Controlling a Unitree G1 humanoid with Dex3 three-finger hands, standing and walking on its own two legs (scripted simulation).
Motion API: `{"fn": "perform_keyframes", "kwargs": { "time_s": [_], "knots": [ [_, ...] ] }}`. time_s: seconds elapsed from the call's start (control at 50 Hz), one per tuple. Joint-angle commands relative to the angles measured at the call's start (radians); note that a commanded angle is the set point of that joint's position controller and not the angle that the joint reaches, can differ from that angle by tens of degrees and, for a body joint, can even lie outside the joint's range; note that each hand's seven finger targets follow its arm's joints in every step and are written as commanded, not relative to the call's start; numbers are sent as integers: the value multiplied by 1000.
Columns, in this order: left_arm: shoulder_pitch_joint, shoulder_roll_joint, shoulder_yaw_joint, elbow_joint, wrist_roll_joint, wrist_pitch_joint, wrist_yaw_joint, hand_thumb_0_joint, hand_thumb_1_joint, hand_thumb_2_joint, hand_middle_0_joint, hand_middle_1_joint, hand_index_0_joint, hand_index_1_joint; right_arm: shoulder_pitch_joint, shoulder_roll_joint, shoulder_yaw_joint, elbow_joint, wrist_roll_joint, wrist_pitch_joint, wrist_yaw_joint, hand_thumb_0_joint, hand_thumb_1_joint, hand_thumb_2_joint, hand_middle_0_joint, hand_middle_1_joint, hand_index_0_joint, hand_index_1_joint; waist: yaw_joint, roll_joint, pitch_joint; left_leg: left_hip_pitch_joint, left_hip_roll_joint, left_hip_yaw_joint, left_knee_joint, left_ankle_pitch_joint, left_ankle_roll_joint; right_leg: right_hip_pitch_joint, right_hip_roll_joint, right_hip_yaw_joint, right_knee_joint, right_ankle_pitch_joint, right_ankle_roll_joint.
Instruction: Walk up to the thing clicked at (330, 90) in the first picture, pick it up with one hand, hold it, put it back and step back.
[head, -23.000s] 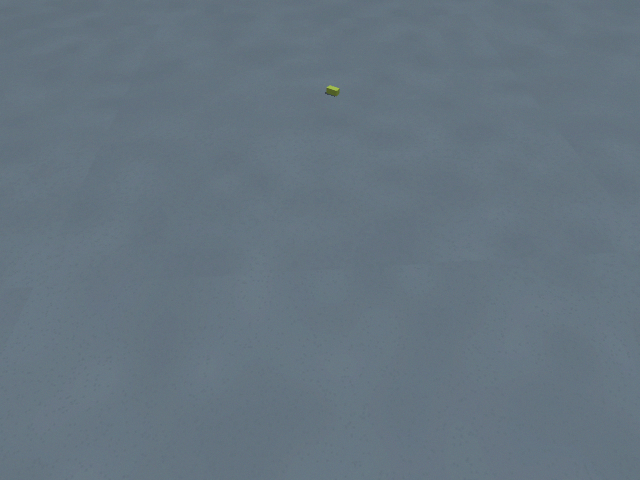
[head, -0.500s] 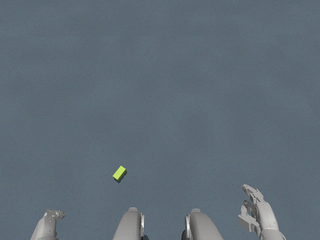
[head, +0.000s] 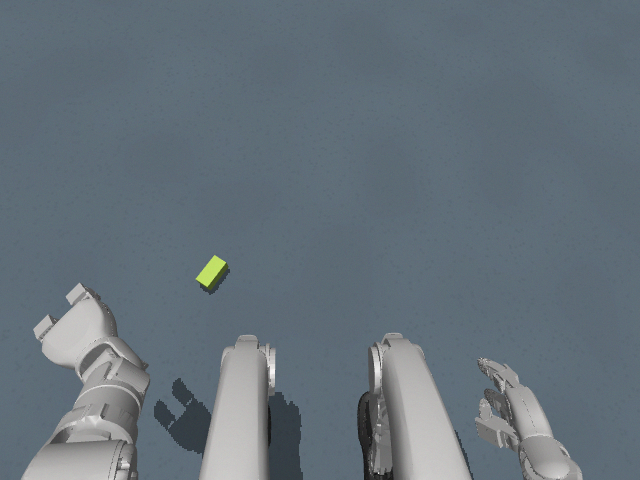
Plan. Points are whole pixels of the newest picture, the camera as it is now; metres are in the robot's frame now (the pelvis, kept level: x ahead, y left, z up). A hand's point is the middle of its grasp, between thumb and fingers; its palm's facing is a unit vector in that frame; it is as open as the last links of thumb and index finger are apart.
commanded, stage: rise first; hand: left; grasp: from above
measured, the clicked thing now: (212, 272) +0.49 +0.26 -0.50
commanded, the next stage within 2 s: approach in 1.38 s
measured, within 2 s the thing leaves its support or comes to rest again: neither
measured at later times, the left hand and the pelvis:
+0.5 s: hand (155, 298) +0.38 +0.31 -0.29, palm faces -0.25 -0.35 -0.90, open 12.6 cm; pelvis -0.03 +0.01 -0.14, yaw -3 degrees
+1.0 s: hand (173, 281) +0.42 +0.30 -0.35, palm faces -0.26 -0.34 -0.90, open 12.6 cm; pelvis -0.02 +0.01 -0.19, yaw -4 degrees
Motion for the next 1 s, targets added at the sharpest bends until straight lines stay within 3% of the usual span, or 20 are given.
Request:
{"fn": "perform_keyframes", "kwargs": {
  "time_s": [0.0, 0.06, 0.14, 0.22, 0.28, 0.32, 0.34, 0.42, 0.46, 0.5, 0.54, 0.62, 0.68, 0.74, 0.78, 0.84, 0.9, 0.98],
  "knots": [
    [-323, 262, 42, 28, 29, 25, 111, 0, -423, 938, -280, -793, -238, -839, 74, -147, -45, -24, -33, -54, 28, 0, -887, -895, 201, 300, 201, 300, -22, 69, -553, 211, -14, 105, -75, 168, 48, 221, 11, -15, -154, 167, -33],
    [-419, 299, 50, 87, 34, 38, 122, 0, -413, 933, -307, -766, -260, -818, 74, -146, -49, 1, -50, -64, 58, 0, -887, -896, 201, 300, 201, 300, -25, 102, -583, 186, -11, 105, -33, 112, 46, 156, 12, -23, -113, 82, -34],
    [-552, 347, 57, 123, 40, 34, 112, 0, -345, 876, -373, -692, -325, -745, 80, -157, -50, 30, -58, -76, 98, 0, -887, -896, 201, 300, 201, 300, -63, 161, -591, 157, -11, 94, 17, 28, 49, 45, 16, -37, -58, -16, -38],
    [-608, 401, 91, 188, 34, 23, 88, 0, -331, 866, -372, -696, -328, -744, 133, -167, -47, 58, -61, -86, 130, 0, -886, -896, 201, 300, 201, 300, -85, 146, -571, 90, -11, 80, 71, 9, 54, 10, 17, -51, 7, -25, -34],
    [-660, 389, 98, 254, 27, 14, 70, 0, -305, 844, -376, -692, -339, -733, 174, -180, -44, 77, -57, -93, 147, 0, -886, -896, 201, 300, 201, 300, -107, 185, -544, 80, -8, 59, 85, -7, 50, -66, 14, -73, 65, -3, -38],
    [-687, 430, 118, 282, 31, 4, 65, 0, -318, 857, -352, -717, -317, -755, 184, -190, -40, 84, -56, -99, 157, 0, -881, -895, 201, 300, 201, 300, -114, 187, -518, 49, -11, 52, 104, -17, 52, -104, 13, -78, 97, -4, -39],
    [-697, 419, 117, 297, 30, 0, 61, 0, -310, 847, -351, -725, -321, -758, 196, -190, -40, 87, -55, -102, 163, 0, -884, -895, 201, 300, 201, 300, -123, 192, -511, 39, -14, 52, 112, -12, 52, -116, 11, -79, 111, 6, -40],
    [-778, 427, 108, 355, 58, -9, 56, 0, -297, 832, -347, -745, -324, -771, 222, -216, -32, 99, -59, -116, 180, 0, -884, -895, 201, 300, 201, 300, -156, 227, -480, 12, -15, 51, 146, -30, 54, -188, 13, -85, 154, 7, -45],
    [-804, 453, 126, 361, 75, -20, 65, 0, -288, 816, -349, -749, -331, -769, 247, -224, -27, 110, -62, -126, 192, 0, -885, -895, 201, 299, 201, 299, -159, 240, -487, 1, -14, 50, 169, -10, 51, -204, 11, -87, 186, 33, -44],
    [-814, 453, 132, 408, 98, -26, 78, 0, -305, 828, -332, -770, -315, -789, 267, -236, -23, 118, -66, -131, 202, 0, -888, -896, 201, 300, 201, 300, -163, 237, -498, -4, -14, 51, 192, 30, 48, -213, 12, -91, 210, 63, -46],
    [-842, 449, 137, 409, 99, -33, 81, 0, -306, 832, -332, -767, -314, -787, 290, -239, -22, 123, -71, -135, 210, 0, -885, -895, 201, 299, 201, 299, -177, 258, -496, 2, -13, 55, 210, 56, 46, -219, 14, -92, 223, 86, -46],
    [-866, 498, 165, 416, 111, -40, 80, 0, -307, 815, -324, -784, -312, -798, 320, -256, -28, 133, -81, -138, 229, 0, -888, -896, 200, 299, 201, 299, -185, 279, -530, 7, -13, 59, 244, 109, 46, -206, 15, -97, 260, 130, -46],
    [-861, 519, 181, 427, 131, -45, 82, 0, -325, 826, -316, -783, -300, -800, 326, -261, -30, 132, -82, -135, 241, 0, -887, -895, 200, 299, 200, 299, -171, 281, -521, -13, -13, 64, 265, 122, 47, -212, 19, -101, 281, 136, -47],
    [-873, 535, 202, 437, 139, -52, 86, 0, -326, 822, -328, -762, -308, -783, 344, -261, -30, 130, -85, -135, 251, 0, -891, -897, 200, 300, 200, 300, -184, 251, -533, -73, -18, 84, 304, 135, 56, -161, 25, -97, 280, 155, -40],
    [-882, 545, 193, 441, 144, -57, 73, 0, -300, 798, -346, -753, -330, -771, 352, -259, -27, 135, -90, -139, 259, 0, -891, -896, 200, 300, 200, 300, -200, 237, -525, -101, -20, 86, 325, 134, 63, -159, 27, -100, 286, 153, -37],
    [-882, 567, 211, 453, 149, -63, 73, 0, -285, 781, -359, -736, -343, -754, 352, -268, -25, 133, -90, -140, 266, 0, -892, -897, 200, 300, 200, 300, -196, 236, -512, -116, -20, 81, 335, 128, 63, -169, 30, -105, 297, 145, -36],
    [-889, 574, 201, 459, 164, -73, 70, 0, -297, 791, -352, -741, -335, -760, 351, -267, -17, 137, -96, -142, 271, 0, -891, -896, 200, 300, 200, 300, -210, 237, -489, -121, -20, 77, 355, 116, 66, -191, 33, -111, 304, 132, -38],
    [-897, 591, 221, 462, 157, -81, 79, 0, -286, 781, -354, -737, -339, -753, 355, -275, -10, 136, -100, -144, 279, 0, -891, -896, 200, 300, 200, 300, -208, 248, -485, -144, -20, 75, 366, 123, 65, -183, 35, -116, 316, 141, -37]
  ]
}}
